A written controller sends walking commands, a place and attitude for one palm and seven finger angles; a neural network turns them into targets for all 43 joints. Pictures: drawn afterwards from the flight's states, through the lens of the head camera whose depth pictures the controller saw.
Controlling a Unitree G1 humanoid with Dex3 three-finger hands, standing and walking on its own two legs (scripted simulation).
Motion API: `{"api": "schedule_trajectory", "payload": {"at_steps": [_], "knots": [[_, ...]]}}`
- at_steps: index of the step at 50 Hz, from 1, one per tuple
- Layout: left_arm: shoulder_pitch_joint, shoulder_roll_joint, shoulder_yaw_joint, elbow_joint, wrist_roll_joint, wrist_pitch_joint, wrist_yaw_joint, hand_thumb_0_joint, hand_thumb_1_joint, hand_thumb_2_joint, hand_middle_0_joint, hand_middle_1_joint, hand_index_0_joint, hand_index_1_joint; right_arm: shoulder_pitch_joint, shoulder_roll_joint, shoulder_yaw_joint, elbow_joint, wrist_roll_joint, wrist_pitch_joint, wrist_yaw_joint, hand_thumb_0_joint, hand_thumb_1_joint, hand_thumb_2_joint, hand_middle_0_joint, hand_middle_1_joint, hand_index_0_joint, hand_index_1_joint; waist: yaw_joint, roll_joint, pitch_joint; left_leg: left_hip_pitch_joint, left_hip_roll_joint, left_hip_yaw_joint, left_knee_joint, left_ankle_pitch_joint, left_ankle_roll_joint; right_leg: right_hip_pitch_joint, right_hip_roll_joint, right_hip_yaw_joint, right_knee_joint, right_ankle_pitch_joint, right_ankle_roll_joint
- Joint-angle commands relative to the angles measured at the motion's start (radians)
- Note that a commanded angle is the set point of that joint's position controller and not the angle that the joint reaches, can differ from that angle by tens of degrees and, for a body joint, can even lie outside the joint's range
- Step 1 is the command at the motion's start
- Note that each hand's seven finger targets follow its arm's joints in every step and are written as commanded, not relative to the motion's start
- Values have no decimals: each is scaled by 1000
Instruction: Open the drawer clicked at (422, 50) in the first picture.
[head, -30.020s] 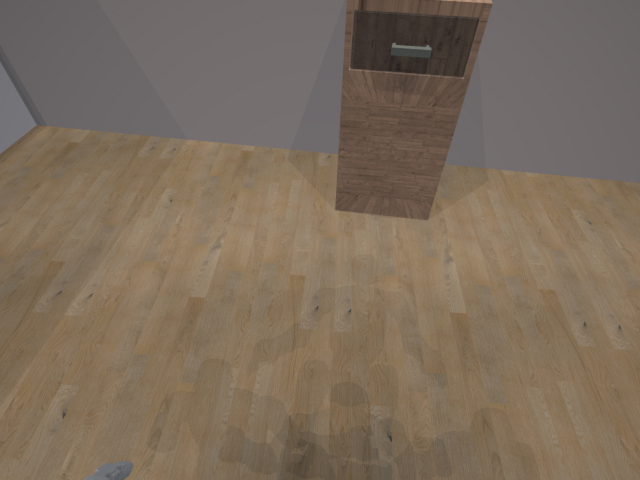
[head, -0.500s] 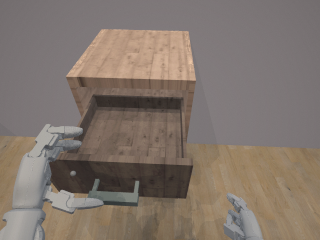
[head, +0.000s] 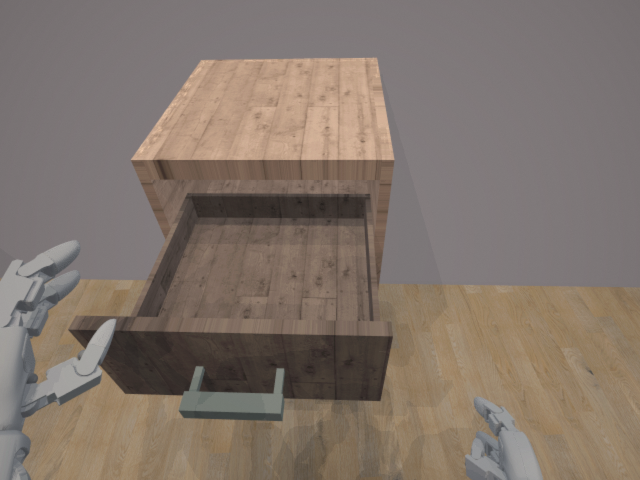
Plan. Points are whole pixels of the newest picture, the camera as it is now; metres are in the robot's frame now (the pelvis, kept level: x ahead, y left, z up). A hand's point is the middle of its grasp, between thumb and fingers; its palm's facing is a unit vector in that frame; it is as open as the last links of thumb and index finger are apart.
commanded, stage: draw the hand back to the body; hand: left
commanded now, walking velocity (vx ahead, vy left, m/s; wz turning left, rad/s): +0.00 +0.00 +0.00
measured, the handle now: (236, 390) +0.23 +0.14 -0.01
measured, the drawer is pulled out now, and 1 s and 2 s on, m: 0.30 0.30 0.30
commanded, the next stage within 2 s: step back with the hand held close in 0.26 s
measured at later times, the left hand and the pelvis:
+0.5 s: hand (81, 343) +0.18 +0.23 +0.18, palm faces +0.40 -0.79 -0.46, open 7.4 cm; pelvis -0.01 -0.01 +0.00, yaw +1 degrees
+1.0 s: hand (43, 422) +0.12 +0.24 +0.17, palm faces +0.35 -0.80 -0.49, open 7.4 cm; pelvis -0.07 +0.00 -0.01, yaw +0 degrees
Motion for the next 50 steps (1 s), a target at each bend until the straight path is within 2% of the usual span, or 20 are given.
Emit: {"api": "schedule_trajectory", "payload": {"at_steps": [1,2,4,9,13,16,18,19,20,21,22,25,28,33,34,39,44,45,48,50], "knots": [[-58,129,76,-206,-4,-59,16,0,830,870,-205,-345,-205,-345,-138,-103,-33,-174,2,-54,-2,0,-900,-900,200,300,200,300,-6,0,-57,70,100,-31,-63,254,-38,-64,-74,-9,-62,235,19],[-60,131,73,-202,-5,-59,18,0,865,885,-202,-322,-202,-322,-138,-104,-33,-174,2,-55,-3,0,-900,-900,200,300,200,300,-7,-26,-54,67,98,-34,-64,243,-36,-65,-73,-10,-62,228,20],[-85,143,74,-227,-3,-60,20,0,900,900,-200,-300,-200,-300,-141,-108,-31,-176,0,-61,-3,0,-900,-900,200,300,200,300,-8,7,-51,65,96,-36,-68,227,-37,-66,-74,-5,-67,215,16],[-93,170,98,-241,-1,-61,29,0,900,900,-200,-300,-200,-300,-141,-103,-26,-174,0,-65,-6,0,-900,-900,200,300,200,300,-3,18,-52,58,91,-35,-65,220,-38,-57,-75,1,-71,221,13],[-68,154,100,-195,-5,-55,26,0,900,900,-200,-300,-200,-300,-145,-95,-24,-172,-1,-57,-7,0,-900,-900,200,300,200,300,-1,-14,-33,50,88,-29,-61,214,-33,-64,-77,-1,-72,226,18],[-65,144,88,-208,-5,-60,22,0,900,900,-200,-300,-200,-300,-143,-97,-27,-173,1,-56,-2,0,-900,-900,200,300,200,300,-2,23,-52,61,89,-25,-54,235,-34,-56,-81,0,-67,248,18],[-54,147,93,-207,-5,-59,22,0,900,900,-200,-300,-200,-300,-144,-96,-27,-172,0,-55,0,0,-900,-900,200,300,200,300,0,4,-64,62,88,-24,-49,257,-32,-48,-82,-2,-61,276,20],[-231,311,272,-296,-8,-118,30,0,900,900,-200,-300,-200,-300,-79,-118,-27,-223,10,-48,5,0,-900,-900,200,300,200,300,-23,59,20,7,96,-74,-39,204,-4,-111,-127,87,-108,321,12],[-188,295,268,-267,-6,-138,24,0,900,900,-200,-300,-200,-300,-94,-111,-38,-190,5,-49,7,0,-900,-900,200,300,200,300,-28,-44,-20,17,96,-75,-10,201,-2,-102,-155,134,-123,383,6],[-120,236,217,-209,-3,-139,13,0,900,900,-200,-300,-200,-300,-108,-116,-41,-179,2,-42,7,0,-900,-900,200,300,200,300,-39,-103,-19,32,91,-67,10,217,0,-108,-168,144,-122,442,5],[-69,196,183,-176,1,-137,5,0,900,900,-200,-300,-200,-300,-109,-120,-45,-187,4,-31,11,0,-900,-900,200,300,200,300,-43,-121,-35,39,90,-61,25,250,1,-100,-176,139,-109,494,9],[18,142,138,-150,5,-136,-7,0,900,900,-200,-300,-200,-300,-109,-131,-56,-191,7,-12,15,0,-900,-900,200,300,200,300,-48,-34,-106,62,113,-50,20,383,1,-72,-174,112,-57,558,26],[56,159,151,-166,9,-126,-2,0,900,900,-200,-300,-200,-300,-119,-129,-70,-208,10,19,15,0,-900,-900,200,300,200,300,-47,-72,-131,31,131,-57,20,407,-2,-70,-171,105,-40,513,33],[84,213,195,-274,7,-140,17,0,900,900,-200,-300,-200,-300,-124,-123,-76,-235,14,37,3,0,-900,-900,200,300,200,300,-49,-79,-139,-26,137,-89,22,349,-4,-99,-182,113,-20,384,5],[71,245,217,-311,6,-145,25,0,900,900,-200,-300,-200,-300,-124,-131,-78,-235,13,34,-2,0,-900,-900,200,300,200,300,-50,-32,-142,-43,145,-102,5,337,-3,-98,-178,110,-12,350,3],[93,252,235,-343,10,-151,41,0,900,900,-200,-300,-200,-300,-122,-127,-71,-244,2,20,-12,0,-900,-900,200,300,200,300,-36,71,-131,-186,202,-168,-106,241,23,-40,-104,67,80,187,35],[86,205,210,-290,17,-153,41,0,900,900,-200,-300,-200,-300,-96,-131,-73,-232,-5,-2,-11,0,-900,-900,200,300,200,300,-45,53,-91,-334,227,-184,-146,0,42,-9,-88,75,130,85,38],[81,193,199,-277,20,-153,41,0,900,900,-200,-300,-200,-300,-90,-129,-70,-234,-1,-5,-10,0,-900,-900,200,300,200,300,-50,25,-75,-367,224,-184,-145,-74,44,-10,-89,83,127,72,38],[48,185,187,-265,29,-154,42,0,900,900,-200,-300,-200,-300,-80,-133,-69,-236,1,-11,-5,0,-900,-900,200,300,200,300,-58,-54,-41,-408,183,-164,-91,-235,38,-69,-123,145,59,-12,24],[27,187,173,-279,28,-158,49,0,900,900,-200,-300,-200,-300,-73,-129,-68,-230,-4,-13,-4,0,-900,-900,200,300,200,300,-67,-101,-26,-324,135,-130,2,-235,18,-199,-171,206,-59,-118,-3]]}}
